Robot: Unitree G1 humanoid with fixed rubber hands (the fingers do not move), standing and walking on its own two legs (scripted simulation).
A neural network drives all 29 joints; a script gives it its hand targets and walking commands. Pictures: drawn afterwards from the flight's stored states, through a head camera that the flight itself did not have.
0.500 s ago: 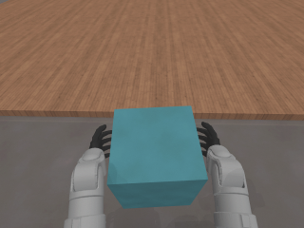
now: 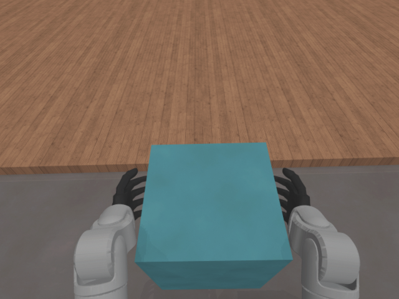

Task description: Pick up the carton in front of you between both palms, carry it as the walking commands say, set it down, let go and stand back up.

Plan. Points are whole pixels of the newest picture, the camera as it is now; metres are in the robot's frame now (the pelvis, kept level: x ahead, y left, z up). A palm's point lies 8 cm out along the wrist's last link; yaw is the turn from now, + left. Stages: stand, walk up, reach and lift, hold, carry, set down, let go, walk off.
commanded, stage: carry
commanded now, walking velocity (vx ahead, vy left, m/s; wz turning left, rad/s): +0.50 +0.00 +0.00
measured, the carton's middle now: (209, 222) +0.26 -0.02 +0.03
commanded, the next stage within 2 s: none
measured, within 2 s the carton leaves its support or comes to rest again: neither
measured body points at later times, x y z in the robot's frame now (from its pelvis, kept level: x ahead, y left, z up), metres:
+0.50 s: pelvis +0.33 +0.03 -0.01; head +0.34 +0.03 +0.44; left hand +0.60 +0.16 +0.06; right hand +0.57 -0.15 +0.06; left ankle +0.42 +0.08 -0.73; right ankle +0.12 -0.07 -0.62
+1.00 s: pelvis +0.65 -0.02 -0.02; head +0.68 -0.03 +0.43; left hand +1.00 +0.14 +0.14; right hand +1.00 -0.17 +0.13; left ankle +0.45 +0.08 -0.67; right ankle +0.77 -0.08 -0.73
